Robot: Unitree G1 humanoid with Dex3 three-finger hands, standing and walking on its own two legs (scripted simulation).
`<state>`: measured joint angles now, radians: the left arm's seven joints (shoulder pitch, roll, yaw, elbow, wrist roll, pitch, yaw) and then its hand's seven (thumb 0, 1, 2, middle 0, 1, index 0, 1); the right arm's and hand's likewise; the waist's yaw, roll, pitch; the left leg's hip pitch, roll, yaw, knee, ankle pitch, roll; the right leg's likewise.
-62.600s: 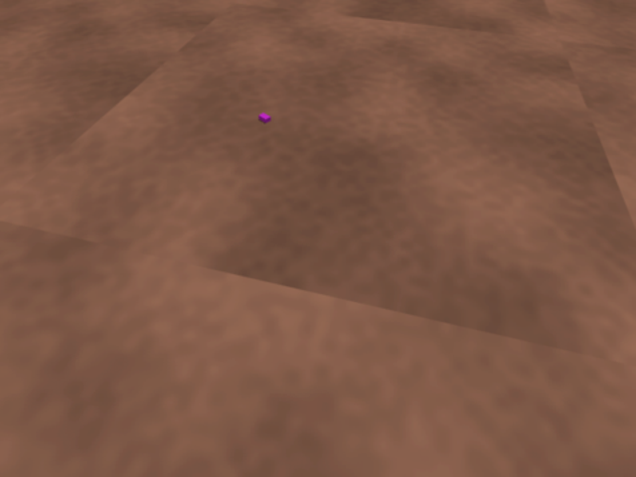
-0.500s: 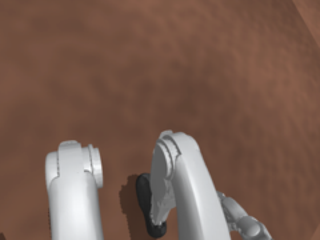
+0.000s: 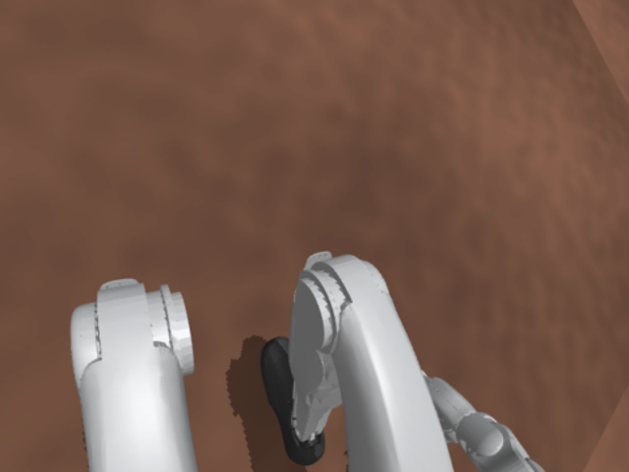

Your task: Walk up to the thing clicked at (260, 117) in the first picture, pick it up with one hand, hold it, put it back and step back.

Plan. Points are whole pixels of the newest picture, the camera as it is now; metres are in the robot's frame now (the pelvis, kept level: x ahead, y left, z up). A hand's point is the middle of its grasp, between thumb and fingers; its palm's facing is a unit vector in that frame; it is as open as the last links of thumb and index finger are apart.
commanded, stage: rest palm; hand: left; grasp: from above
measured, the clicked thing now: out of the picture +0.52 +0.41 -0.27
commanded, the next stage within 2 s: close in 0.80 s
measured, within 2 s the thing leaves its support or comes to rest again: neither
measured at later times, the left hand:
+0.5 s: hand out of the picture +0.33 +0.38 -0.24, palm faces -0.43 -0.15 -0.89, open 9.1 cm
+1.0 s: hand out of the picture +0.33 +0.39 -0.23, palm faces -0.45 -0.20 -0.87, open 8.7 cm
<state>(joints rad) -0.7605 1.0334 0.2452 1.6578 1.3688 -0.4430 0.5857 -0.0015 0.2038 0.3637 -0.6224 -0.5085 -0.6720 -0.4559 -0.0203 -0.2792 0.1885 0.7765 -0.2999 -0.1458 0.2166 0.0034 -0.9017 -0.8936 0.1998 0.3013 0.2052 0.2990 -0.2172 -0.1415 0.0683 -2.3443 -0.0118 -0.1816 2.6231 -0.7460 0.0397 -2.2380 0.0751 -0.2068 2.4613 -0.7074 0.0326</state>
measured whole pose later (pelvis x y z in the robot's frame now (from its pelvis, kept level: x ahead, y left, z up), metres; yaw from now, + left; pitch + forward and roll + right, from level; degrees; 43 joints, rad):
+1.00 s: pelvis -0.01 +0.00 +0.00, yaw -2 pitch +23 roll -14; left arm -0.73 1.03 0.20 1.65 1.35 -0.46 0.66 0.00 0.28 0.33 -0.73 -0.32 -0.76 -0.33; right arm -0.02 -0.30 0.26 0.76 -0.34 -0.17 0.24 0.00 -0.90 -0.90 0.20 0.30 0.21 0.30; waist -0.22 -0.17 0.10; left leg -2.32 0.00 -0.21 2.63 -0.74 0.04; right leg -2.21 0.09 -0.23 2.44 -0.68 0.04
